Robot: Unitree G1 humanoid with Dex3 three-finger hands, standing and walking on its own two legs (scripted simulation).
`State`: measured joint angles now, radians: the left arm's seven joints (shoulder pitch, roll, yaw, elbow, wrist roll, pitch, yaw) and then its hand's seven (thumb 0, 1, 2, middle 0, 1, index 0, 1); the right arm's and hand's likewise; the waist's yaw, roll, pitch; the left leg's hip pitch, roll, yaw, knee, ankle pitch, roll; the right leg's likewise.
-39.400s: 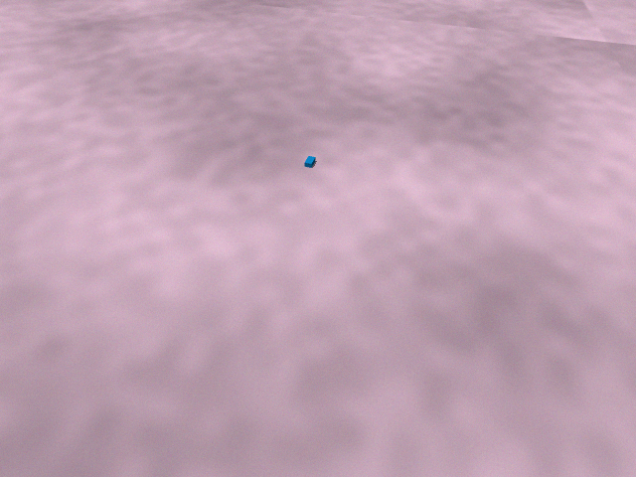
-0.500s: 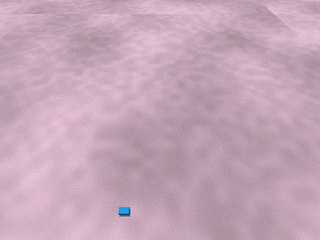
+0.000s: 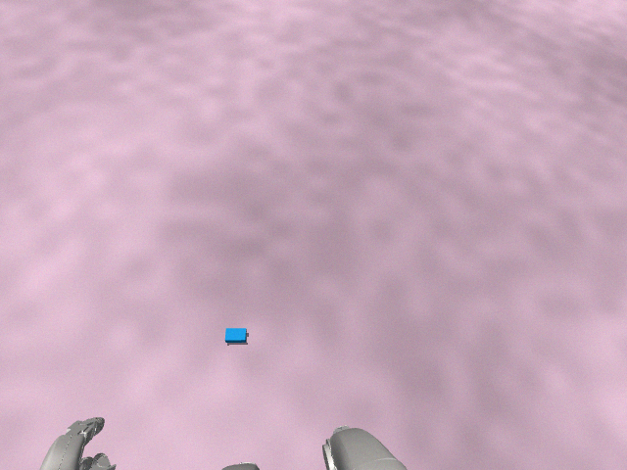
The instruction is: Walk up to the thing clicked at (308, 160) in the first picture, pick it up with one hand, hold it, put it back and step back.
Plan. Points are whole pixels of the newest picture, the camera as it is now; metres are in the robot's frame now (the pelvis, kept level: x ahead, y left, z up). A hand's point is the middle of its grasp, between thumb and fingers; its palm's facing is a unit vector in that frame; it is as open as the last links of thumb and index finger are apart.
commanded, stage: step back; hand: left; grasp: from above
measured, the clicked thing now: (235, 335) +0.52 +0.17 -0.75
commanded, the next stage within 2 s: none
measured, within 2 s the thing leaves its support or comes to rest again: neither
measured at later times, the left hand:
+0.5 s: hand out of the picture +0.00 +0.24 -0.13, palm faces -0.07 -0.91 -0.41, open 7.4 cm
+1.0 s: hand out of the picture -0.17 +0.26 -0.16, palm faces -0.06 -0.92 -0.38, open 7.4 cm
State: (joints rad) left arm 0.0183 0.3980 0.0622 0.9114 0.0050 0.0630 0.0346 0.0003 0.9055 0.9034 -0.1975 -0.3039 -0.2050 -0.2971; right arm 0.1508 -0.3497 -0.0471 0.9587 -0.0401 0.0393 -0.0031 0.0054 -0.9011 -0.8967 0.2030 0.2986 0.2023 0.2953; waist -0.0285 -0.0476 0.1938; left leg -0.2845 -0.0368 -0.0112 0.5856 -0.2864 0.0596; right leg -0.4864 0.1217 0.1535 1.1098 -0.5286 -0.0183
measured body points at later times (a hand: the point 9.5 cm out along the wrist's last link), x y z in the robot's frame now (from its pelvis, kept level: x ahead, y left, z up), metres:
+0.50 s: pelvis -0.11 -0.02 +0.00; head -0.06 -0.04 +0.45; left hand +0.00 +0.28 -0.10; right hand -0.03 -0.34 -0.13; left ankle -0.13 +0.13 -0.65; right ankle -0.10 -0.13 -0.73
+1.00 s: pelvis -0.26 -0.01 +0.00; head -0.20 +0.00 +0.44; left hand -0.16 +0.30 -0.13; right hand -0.14 -0.33 -0.10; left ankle -0.19 +0.11 -0.73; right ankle -0.33 -0.15 -0.68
